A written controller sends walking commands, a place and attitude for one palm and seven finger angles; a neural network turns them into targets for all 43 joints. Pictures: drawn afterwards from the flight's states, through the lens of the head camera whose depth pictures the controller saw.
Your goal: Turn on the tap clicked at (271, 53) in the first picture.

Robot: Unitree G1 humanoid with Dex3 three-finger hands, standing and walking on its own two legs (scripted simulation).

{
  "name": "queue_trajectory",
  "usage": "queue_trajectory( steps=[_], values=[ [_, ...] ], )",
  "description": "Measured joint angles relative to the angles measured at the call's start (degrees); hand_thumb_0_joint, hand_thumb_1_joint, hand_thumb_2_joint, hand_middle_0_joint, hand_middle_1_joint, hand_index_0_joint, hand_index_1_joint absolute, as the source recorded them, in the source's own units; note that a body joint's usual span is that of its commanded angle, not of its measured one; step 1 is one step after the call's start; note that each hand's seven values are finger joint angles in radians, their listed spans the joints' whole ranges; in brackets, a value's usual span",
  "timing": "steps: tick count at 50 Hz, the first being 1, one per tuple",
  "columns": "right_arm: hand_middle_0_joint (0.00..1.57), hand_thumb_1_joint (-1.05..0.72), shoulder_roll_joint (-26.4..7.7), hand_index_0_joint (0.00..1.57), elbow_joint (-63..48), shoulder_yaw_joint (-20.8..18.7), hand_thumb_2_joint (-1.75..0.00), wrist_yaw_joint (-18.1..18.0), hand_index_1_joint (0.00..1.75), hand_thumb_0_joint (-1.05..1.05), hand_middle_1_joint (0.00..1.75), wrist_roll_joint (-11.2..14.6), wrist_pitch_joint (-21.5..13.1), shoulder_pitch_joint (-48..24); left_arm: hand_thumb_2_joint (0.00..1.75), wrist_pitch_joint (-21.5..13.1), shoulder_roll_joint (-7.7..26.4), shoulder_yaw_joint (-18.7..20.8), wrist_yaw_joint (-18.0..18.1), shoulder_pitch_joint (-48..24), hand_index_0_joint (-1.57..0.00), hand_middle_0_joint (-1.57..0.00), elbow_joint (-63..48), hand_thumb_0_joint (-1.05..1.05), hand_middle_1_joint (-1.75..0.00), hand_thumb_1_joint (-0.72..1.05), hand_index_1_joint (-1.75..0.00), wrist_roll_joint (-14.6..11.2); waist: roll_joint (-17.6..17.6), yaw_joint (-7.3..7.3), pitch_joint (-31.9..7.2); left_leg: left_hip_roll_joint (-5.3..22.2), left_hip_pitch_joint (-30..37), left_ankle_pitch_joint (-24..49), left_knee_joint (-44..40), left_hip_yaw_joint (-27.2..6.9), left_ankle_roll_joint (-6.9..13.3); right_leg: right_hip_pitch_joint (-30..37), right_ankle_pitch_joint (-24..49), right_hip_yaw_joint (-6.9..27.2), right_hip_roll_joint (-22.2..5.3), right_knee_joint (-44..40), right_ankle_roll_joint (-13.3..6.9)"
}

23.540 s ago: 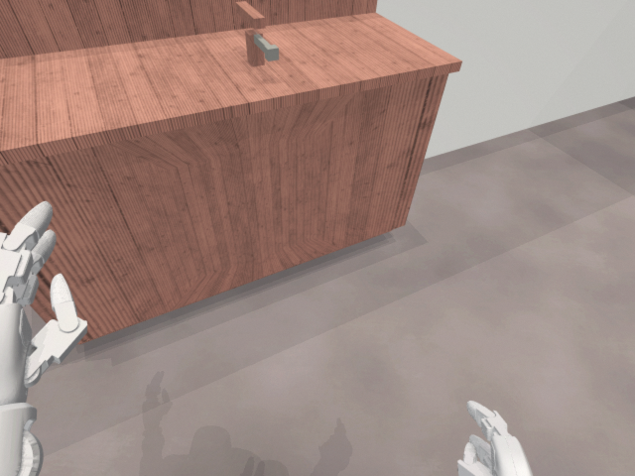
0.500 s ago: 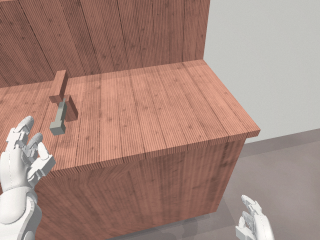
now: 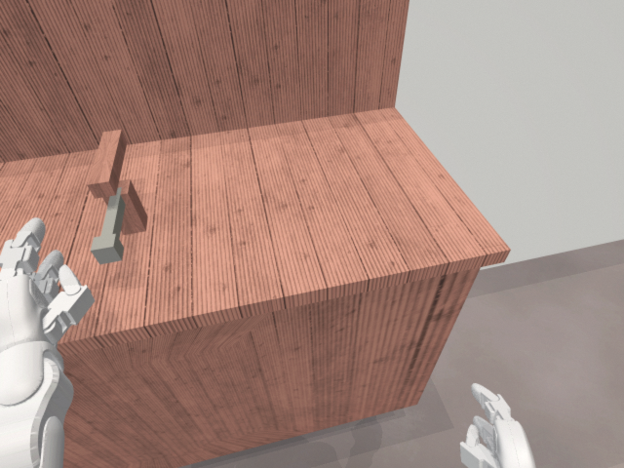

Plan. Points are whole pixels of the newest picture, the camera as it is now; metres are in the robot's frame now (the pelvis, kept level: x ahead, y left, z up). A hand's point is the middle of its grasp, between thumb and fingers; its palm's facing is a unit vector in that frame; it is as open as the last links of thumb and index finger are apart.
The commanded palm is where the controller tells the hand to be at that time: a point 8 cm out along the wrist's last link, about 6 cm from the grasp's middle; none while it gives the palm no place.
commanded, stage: reach beside the lever's end, fingers flat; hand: left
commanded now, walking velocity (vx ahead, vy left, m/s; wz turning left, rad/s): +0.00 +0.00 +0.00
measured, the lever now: (107, 249) +0.34 +0.32 +0.11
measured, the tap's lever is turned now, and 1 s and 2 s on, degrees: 0 0 0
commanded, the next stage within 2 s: push the lever round in 1.58 s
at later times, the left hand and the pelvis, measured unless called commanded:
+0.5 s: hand (81, 277) +0.29 +0.32 +0.11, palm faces +0.57 -0.82 -0.10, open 7.8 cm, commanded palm +0.25 +0.36 +0.12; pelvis +0.00 +0.00 +0.00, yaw +0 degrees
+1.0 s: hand (69, 286) +0.28 +0.34 +0.11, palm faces +0.60 -0.80 -0.10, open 7.8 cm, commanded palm +0.24 +0.37 +0.11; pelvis +0.00 +0.01 +0.00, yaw -1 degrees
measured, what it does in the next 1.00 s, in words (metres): stands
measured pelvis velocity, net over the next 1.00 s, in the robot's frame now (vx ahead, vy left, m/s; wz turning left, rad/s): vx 0.00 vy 0.01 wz -0.02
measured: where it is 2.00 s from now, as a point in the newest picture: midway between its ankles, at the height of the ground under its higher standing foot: outside the picture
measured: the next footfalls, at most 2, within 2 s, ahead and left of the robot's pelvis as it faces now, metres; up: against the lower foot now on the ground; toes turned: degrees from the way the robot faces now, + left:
none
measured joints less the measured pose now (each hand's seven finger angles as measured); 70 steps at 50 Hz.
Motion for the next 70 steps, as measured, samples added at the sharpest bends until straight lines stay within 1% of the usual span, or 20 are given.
queue_trajectory(
  steps=[6, 14, 21, 27, 33, 36, 39, 44, 50, 53, 55, 58, 61, 64, 66, 70],
  values=[
    [0.2, -0.9, -0.35, 0.2, 0.24, -0.24, -0.9, -0.08, 0.3, 0.02, 0.3, 0.05, 0.3, 0.19, 0.9, -1.23, 1.42, 2.05, -1.56, -3.32, -0.17, -0.18, 5.56, 0.02, -0.21, 0.9, -0.21, -0.13, -0.08, -0.32, 0.04, 0.06, -0.85, -0.08, 0.25, -0.04, 0.04, -0.74, 0.05, -0.04, 0.07, 0.01, 0.02],
    [0.2, -0.9, -0.97, 0.2, 0.37, -0.95, -0.9, 0.32, 0.3, 0.02, 0.3, 0.08, 0.28, 1.4, 0.9, -4.15, 2.58, 3.86, -3.7, -5.67, -0.16, -0.17, 10.84, 0.02, -0.19, 0.9, -0.19, -0.04, -0.02, -0.84, -0.26, 0.13, -1.99, -0.43, 0.88, 0.15, 0.18, -1.81, -0.04, 0.16, 0.14, 0.31, 0.13],
    [0.2, -0.9, -1.19, 0.2, 0.64, -1.25, -0.9, 0.59, 0.3, 0.02, 0.3, 0.11, 0.17, 2.36, 0.9, -6.32, 2.41, 4.0, -4.16, -6.88, -0.16, -0.16, 13.57, 0.02, -0.17, 0.9, -0.17, 0.26, 0.08, -1.2, -0.47, -0.04, -2.75, -0.66, 1.42, 0.27, 0.37, -2.59, -0.3, 0.25, -0.06, 0.94, 0.32],
    [0.2, -0.9, -0.95, 0.2, 0.73, -1.02, -0.9, 0.43, 0.3, 0.02, 0.3, 0.0, 0.7, 2.33, 0.9, -6.79, 3.92, 5.7, -4.32, -10.26, -0.16, -0.16, 18.64, 0.02, -0.16, 0.9, -0.16, 0.9, -0.3, -1.65, -0.27, 0.08, -3.95, -0.63, 2.01, 0.15, 0.34, -3.69, -0.21, 0.13, 0.06, 1.34, 0.26],
    [0.2, -0.9, -1.23, 0.2, 0.83, -1.08, -0.9, 0.6, 0.3, 0.01, 0.3, -0.13, 0.88, 2.61, 0.9, -9.07, 5.65, 6.95, -5.46, -13.98, -0.15, -0.16, 23.65, 0.02, -0.15, 0.9, -0.15, 1.38, -0.24, -2.09, -0.25, 0.2, -5.53, -0.85, 3.0, 0.04, 0.39, -5.05, -0.19, 0.01, 0.19, 1.88, 0.27],
    [0.2, -0.9, -1.42, 0.2, 0.64, -1.41, -0.9, 0.91, 0.3, 0.01, 0.3, -0.07, 1.02, 3.21, 0.9, -9.98, 5.86, 6.93, -6.3, -14.05, -0.15, -0.15, 24.39, 0.02, -0.15, 0.9, -0.15, 1.32, 0.01, -2.25, -0.63, 0.26, -5.87, -1.0, 3.17, 0.27, 0.5, -5.41, -0.16, 0.25, 0.24, 1.9, 0.37],
    [0.2, -0.9, -1.59, 0.2, 0.28, -1.84, -0.9, 1.32, 0.3, 0.01, 0.3, 0.02, 1.01, 4.07, 0.9, -10.61, 4.97, 6.14, -6.82, -12.21, -0.15, -0.15, 22.9, 0.02, -0.15, 0.91, -0.15, 0.94, 0.32, -2.28, -1.2, 0.27, -5.68, -1.15, 3.05, 0.67, 0.65, -5.34, -0.16, 0.66, 0.24, 1.76, 0.54],
    [0.2, -0.9, -1.41, 0.2, -0.11, -2.11, -0.9, 1.73, 0.3, 0.01, 0.3, 0.05, 1.34, 4.77, 0.9, -10.84, 3.15, 5.66, -6.16, -8.52, -0.15, -0.16, 20.54, 0.02, -0.15, 0.9, -0.15, 0.55, 0.22, -2.34, -1.87, 0.16, -5.18, -1.33, 2.86, 1.13, 0.82, -5.11, -0.38, 1.11, 0.09, 1.9, 0.75],
    [0.2, -0.9, -0.81, 0.2, -0.08, -1.94, -0.9, 1.73, 0.3, 0.02, 0.3, -0.36, 1.41, 4.11, 0.9, -11.66, 2.86, 7.45, -4.21, -6.86, -0.15, -0.16, 18.93, 0.02, -0.15, 0.9, -0.15, 1.36, -0.51, -1.91, -1.3, 0.22, -5.17, -1.42, 3.42, 0.84, 0.71, -4.93, -0.49, 0.82, 0.17, 2.31, 0.63],
    [0.2, -0.9, -0.99, 0.2, 0.35, -1.78, -0.9, 1.4, 0.3, 0.01, 0.3, -0.34, 0.89, 3.5, 0.9, -12.68, 3.02, 7.45, -4.26, -8.01, -0.15, -0.16, 18.71, 0.02, -0.15, 0.9, -0.15, 1.32, -0.23, -1.43, -0.76, 0.08, -5.37, -1.44, 3.99, 0.27, 0.7, -4.76, -0.53, 0.24, 0.07, 2.52, 0.6],
    [0.2, -0.9, -1.14, 0.2, 0.72, -1.57, -0.9, 1.05, 0.3, 0.01, 0.3, -0.13, 0.54, 2.95, 0.9, -13.01, 3.03, 6.75, -4.8, -9.29, -0.15, -0.15, 18.82, 0.02, -0.15, 0.9, -0.15, 1.07, 0.06, -1.13, -0.5, -0.1, -5.48, -1.33, 4.16, -0.05, 0.74, -4.71, -0.52, -0.09, -0.09, 2.62, 0.63],
    [0.2, -0.9, -1.22, 0.2, 0.97, -1.17, -0.9, 0.5, 0.3, 0.01, 0.3, 0.27, 0.18, 2.17, 0.9, -12.23, 3.01, 4.76, -6.02, -11.47, -0.15, -0.15, 19.77, 0.02, -0.15, 0.91, -0.15, 0.55, 0.4, -0.89, -0.45, -0.39, -5.64, -0.94, 3.94, -0.3, 0.81, -4.86, -0.37, -0.35, -0.37, 2.63, 0.7],
    [0.2, -0.9, -0.95, 0.2, 0.61, -0.74, -0.9, 0.27, 0.3, 0.01, 0.3, 0.52, 0.21, 1.49, 0.9, -10.2, 3.03, 3.04, -6.68, -12.9, -0.15, -0.15, 21.28, 0.02, -0.15, 0.91, -0.15, 0.57, 0.41, -1.16, -0.7, -0.51, -5.68, -0.45, 3.25, -0.1, 0.82, -5.19, -0.1, -0.15, -0.52, 2.45, 0.73],
    [0.2, -0.9, -0.49, 0.2, -0.31, -0.59, -0.9, 0.56, 0.3, 0.01, 0.3, 0.28, 0.57, 1.34, 0.9, -8.44, 2.77, 2.72, -5.89, -12.83, -0.15, -0.15, 21.84, 0.02, -0.15, 0.9, -0.15, 1.08, 0.13, -1.7, -1.12, -0.35, -5.56, -0.18, 2.59, 0.36, 0.72, -5.45, 0.12, 0.32, -0.39, 2.21, 0.66],
    [0.21, -0.9, -0.26, 0.2, -0.91, -0.63, -0.9, 0.93, 0.3, 0.01, 0.3, -0.03, 0.9, 1.54, 0.9, -8.42, 2.56, 3.31, -4.64, -12.04, -0.15, -0.16, 21.66, 0.02, -0.15, 0.9, -0.15, 1.54, -0.04, -2.06, -1.39, -0.13, -5.44, -0.26, 2.44, 0.68, 0.63, -5.51, 0.15, 0.66, -0.19, 2.14, 0.58],
    [0.21, -0.9, -0.12, 0.2, -1.18, -0.85, -0.9, 1.58, 0.3, 0.01, 0.3, -0.52, 1.78, 2.26, 0.9, -10.11, 2.97, 5.8, -2.59, -10.81, -0.15, -0.16, 21.33, 0.02, -0.15, 0.9, -0.15, 2.24, -0.55, -2.39, -1.61, 0.34, -5.43, -0.83, 2.96, 0.89, 0.42, -5.53, -0.17, 0.89, 0.27, 2.44, 0.35]
  ],
)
